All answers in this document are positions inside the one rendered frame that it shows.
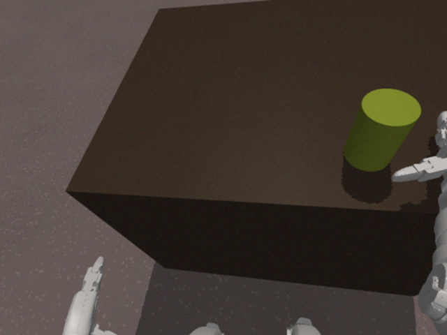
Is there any right robot arm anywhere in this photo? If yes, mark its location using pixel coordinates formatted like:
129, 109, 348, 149
418, 177, 447, 335

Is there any right robot hand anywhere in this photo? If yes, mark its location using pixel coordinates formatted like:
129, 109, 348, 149
392, 111, 447, 182

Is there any can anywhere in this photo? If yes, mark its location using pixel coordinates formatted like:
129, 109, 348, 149
344, 89, 421, 172

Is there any left robot hand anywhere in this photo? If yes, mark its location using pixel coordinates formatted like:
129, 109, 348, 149
62, 256, 117, 335

